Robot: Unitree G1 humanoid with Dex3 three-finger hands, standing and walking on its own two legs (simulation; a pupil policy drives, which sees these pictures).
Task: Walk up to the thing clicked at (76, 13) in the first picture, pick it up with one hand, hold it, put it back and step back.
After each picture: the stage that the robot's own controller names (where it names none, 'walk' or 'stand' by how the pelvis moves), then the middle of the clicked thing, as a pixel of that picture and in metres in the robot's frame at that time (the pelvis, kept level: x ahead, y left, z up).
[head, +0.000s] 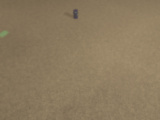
stand; (75, 14) +1.92 +0.15 -0.72
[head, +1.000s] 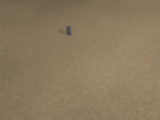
walk; (68, 30) +1.77 +0.35 -0.71
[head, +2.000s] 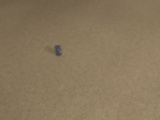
walk; (58, 50) +1.20 +0.40 -0.72
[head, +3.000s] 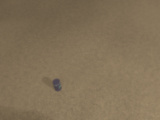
walk; (57, 85) +0.78 +0.32 -0.72
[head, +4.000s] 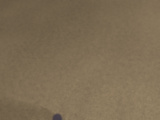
walk; out of the picture +0.46 +0.27 -0.72
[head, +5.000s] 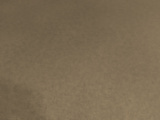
stand; out of the picture +0.34 +0.21 -0.71
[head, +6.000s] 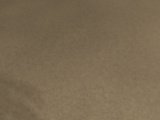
stand; out of the picture +0.33 +0.20 -0.72
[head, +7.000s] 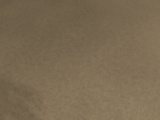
stand; out of the picture +0.33 +0.22 -0.72
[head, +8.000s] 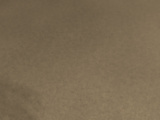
stand; out of the picture +0.32 +0.23 -0.72
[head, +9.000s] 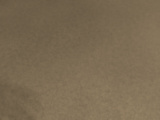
stand; out of the picture +0.31 +0.23 -0.72
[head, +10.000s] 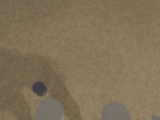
go down; (40, 89) +0.36 +0.22 -0.48
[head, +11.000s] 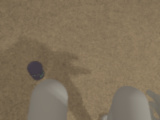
go down; (36, 71) +0.40 +0.23 -0.32
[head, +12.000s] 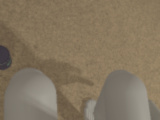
close in; (0, 58) +0.38 +0.26 -0.24
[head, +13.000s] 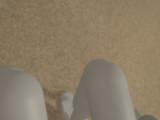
close; out of the picture +0.38 +0.27 -0.22
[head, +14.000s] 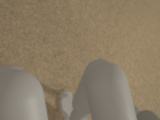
close; out of the picture +0.37 +0.28 -0.22
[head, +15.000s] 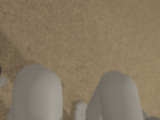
lift; out of the picture +0.30 +0.27 -0.16
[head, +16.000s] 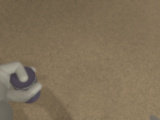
lift; (26, 86) +0.31 +0.19 +0.01
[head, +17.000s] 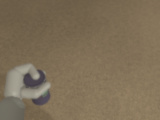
hold; (37, 88) +0.33 +0.16 +0.00
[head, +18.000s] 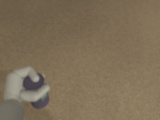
hold; (37, 91) +0.32 +0.17 -0.02
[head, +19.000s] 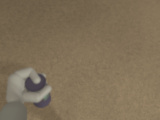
crouch; (39, 91) +0.32 +0.16 -0.05
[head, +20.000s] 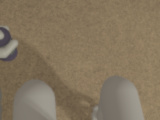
lower; (3, 45) +0.44 +0.24 -0.09
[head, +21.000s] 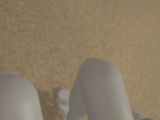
lower; out of the picture +0.41 +0.29 -0.22
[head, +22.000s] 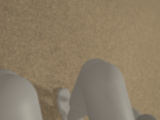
lower; out of the picture +0.40 +0.29 -0.22
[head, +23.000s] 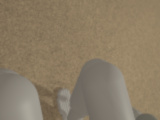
lower; out of the picture +0.39 +0.29 -0.22
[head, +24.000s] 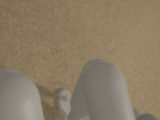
lower; out of the picture +0.39 +0.28 -0.22
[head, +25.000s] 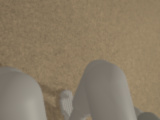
open; out of the picture +0.38 +0.27 -0.22
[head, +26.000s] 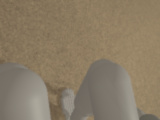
withdraw; out of the picture +0.37 +0.26 -0.22
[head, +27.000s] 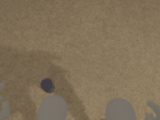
walk; (47, 86) +0.38 +0.20 -0.46
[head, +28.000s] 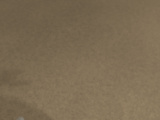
stand; out of the picture +0.33 +0.19 -0.66
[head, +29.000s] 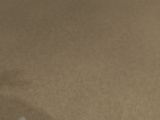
stand; out of the picture +0.34 +0.20 -0.66
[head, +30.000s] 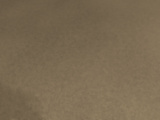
stand; out of the picture +0.36 +0.18 -0.71
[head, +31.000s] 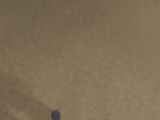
walk; (56, 116) +0.39 +0.15 -0.71
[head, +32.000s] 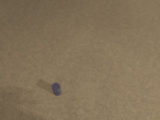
walk; (56, 89) +0.56 +0.22 -0.69
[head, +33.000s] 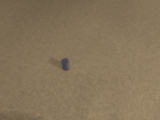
walk; (65, 64) +0.87 +0.21 -0.70
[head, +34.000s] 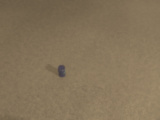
stand; (61, 71) +0.91 +0.22 -0.71
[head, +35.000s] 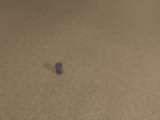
stand; (59, 68) +0.95 +0.24 -0.72
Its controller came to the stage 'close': yes
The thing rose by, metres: 0.71
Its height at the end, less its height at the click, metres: +0.00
